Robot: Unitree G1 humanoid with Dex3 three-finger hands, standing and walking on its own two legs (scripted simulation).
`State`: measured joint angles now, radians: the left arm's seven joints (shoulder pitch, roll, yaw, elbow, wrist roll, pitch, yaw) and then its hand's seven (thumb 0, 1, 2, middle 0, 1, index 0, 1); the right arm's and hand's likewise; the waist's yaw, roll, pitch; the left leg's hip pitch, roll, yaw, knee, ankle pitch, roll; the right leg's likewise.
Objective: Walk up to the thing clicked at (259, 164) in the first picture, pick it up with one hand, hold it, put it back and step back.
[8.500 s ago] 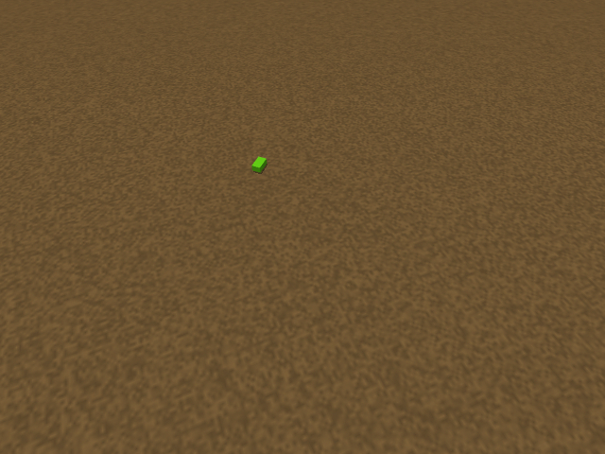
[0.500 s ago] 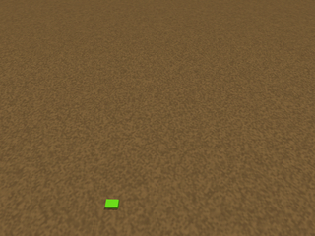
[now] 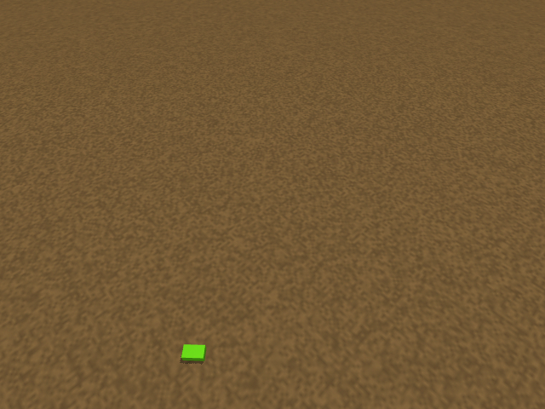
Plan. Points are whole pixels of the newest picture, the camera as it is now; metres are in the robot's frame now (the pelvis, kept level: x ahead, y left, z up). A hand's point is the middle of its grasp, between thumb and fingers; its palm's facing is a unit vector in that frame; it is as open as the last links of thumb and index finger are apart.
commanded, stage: stand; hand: left
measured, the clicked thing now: (194, 352) +0.44 +0.28 -0.77
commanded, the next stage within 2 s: walk up in 0.66 s
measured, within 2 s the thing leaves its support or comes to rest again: neither
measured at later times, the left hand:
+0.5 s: hand out of the picture +0.07 +0.26 -0.16, palm faces -0.01 -0.94 -0.35, open 7.4 cm
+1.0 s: hand out of the picture +0.08 +0.33 -0.17, palm faces +0.02 -0.92 -0.39, open 7.4 cm
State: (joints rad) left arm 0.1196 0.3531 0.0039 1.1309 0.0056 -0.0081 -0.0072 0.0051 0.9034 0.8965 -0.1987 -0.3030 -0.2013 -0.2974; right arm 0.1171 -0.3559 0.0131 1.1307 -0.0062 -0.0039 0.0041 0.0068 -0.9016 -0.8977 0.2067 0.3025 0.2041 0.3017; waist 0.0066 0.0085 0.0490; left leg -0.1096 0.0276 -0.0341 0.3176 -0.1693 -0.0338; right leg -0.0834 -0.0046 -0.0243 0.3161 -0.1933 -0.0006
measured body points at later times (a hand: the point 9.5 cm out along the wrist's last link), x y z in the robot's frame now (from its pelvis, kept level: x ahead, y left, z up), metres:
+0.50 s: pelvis +0.00 +0.00 +0.00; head +0.01 +0.00 +0.45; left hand +0.07 +0.30 -0.13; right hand +0.08 -0.30 -0.13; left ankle +0.00 +0.14 -0.75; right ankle -0.01 -0.12 -0.75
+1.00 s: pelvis +0.02 +0.06 -0.01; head +0.04 +0.07 +0.44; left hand +0.07 +0.38 -0.14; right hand +0.09 -0.25 -0.13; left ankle +0.02 +0.17 -0.75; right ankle -0.01 -0.09 -0.73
